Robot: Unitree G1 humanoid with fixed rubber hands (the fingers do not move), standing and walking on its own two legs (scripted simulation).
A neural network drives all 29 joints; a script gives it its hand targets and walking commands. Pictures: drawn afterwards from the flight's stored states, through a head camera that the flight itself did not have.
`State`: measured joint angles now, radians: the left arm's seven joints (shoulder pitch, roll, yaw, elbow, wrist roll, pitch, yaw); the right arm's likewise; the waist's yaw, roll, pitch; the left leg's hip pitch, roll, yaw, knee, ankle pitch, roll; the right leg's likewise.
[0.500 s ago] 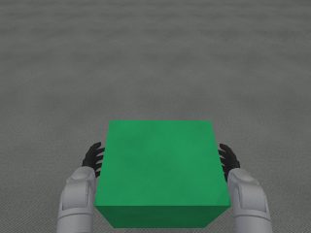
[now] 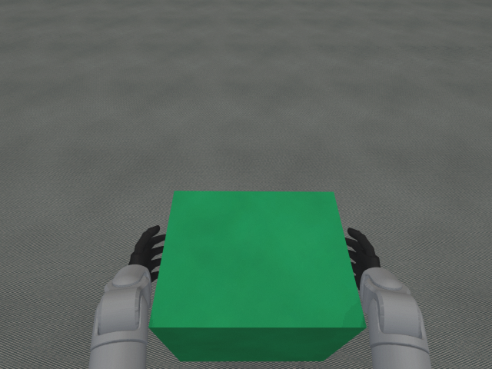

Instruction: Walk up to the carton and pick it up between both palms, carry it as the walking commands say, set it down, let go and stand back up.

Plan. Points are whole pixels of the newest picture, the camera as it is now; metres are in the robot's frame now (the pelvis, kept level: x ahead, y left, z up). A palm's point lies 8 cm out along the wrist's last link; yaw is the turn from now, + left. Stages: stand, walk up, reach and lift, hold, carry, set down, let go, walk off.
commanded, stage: hold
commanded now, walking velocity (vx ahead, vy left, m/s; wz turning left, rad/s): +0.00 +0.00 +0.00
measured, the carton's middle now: (252, 281) +0.29 +0.00 -0.02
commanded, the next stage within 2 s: carry in 0.40 s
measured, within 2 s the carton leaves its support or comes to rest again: neither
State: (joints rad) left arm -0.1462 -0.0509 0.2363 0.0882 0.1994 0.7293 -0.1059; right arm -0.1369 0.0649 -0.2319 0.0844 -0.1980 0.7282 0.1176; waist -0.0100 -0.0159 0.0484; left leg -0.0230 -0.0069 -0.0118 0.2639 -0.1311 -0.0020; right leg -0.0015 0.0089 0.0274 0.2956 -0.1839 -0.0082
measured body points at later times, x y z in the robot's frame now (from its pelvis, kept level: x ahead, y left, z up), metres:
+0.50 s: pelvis +0.00 +0.00 -0.01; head -0.03 +0.00 +0.44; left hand +0.29 +0.19 +0.04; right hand +0.29 -0.18 +0.03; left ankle +0.02 +0.12 -0.75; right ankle -0.01 -0.11 -0.75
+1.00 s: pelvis +0.00 +0.03 -0.02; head -0.04 +0.03 +0.43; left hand +0.27 +0.20 +0.06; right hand +0.25 -0.17 +0.06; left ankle +0.02 +0.12 -0.75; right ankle -0.01 -0.11 -0.75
